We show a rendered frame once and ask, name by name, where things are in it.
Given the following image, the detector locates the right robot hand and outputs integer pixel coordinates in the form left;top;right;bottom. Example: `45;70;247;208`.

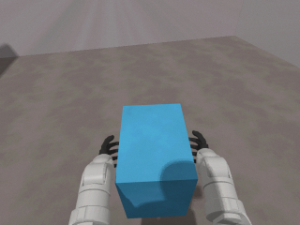
188;130;209;163

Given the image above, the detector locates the carton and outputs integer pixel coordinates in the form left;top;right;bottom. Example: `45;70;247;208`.
114;103;198;218

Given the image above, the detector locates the right robot forearm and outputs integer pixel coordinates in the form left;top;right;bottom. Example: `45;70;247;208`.
196;148;252;225

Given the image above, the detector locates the left robot hand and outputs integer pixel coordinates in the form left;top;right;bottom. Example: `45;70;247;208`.
99;135;119;168

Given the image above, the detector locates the left robot forearm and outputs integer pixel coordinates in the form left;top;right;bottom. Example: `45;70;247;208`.
68;154;115;225

